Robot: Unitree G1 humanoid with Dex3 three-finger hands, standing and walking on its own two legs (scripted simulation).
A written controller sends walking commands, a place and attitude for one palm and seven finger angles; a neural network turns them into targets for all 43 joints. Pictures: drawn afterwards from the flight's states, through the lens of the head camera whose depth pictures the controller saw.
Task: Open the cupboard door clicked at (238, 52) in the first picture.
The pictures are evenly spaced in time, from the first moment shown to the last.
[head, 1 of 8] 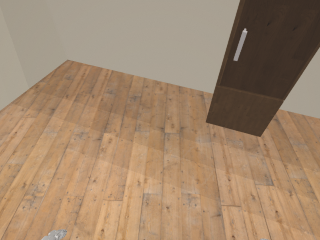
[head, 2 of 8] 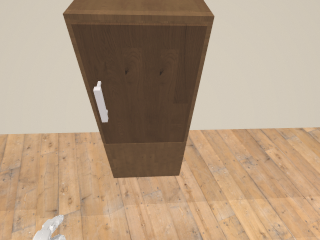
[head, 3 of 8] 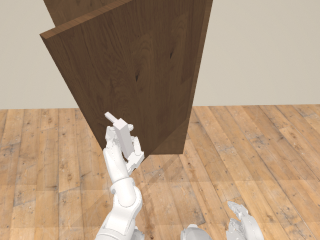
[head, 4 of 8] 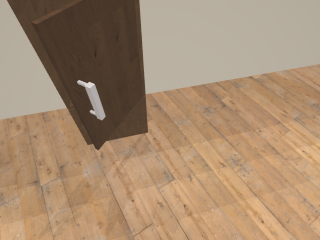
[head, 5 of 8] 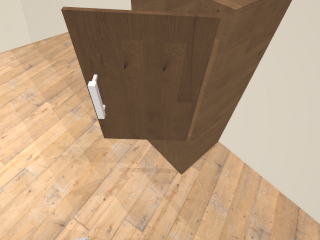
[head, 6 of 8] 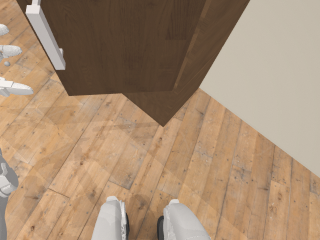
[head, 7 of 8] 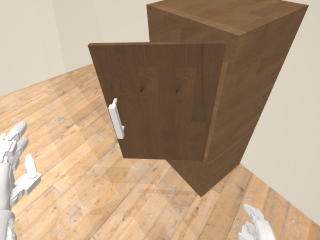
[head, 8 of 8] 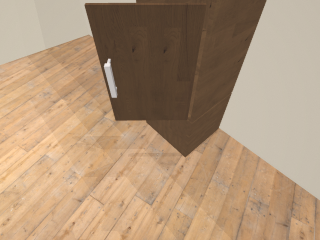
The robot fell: no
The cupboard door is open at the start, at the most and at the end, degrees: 0 49 49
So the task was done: yes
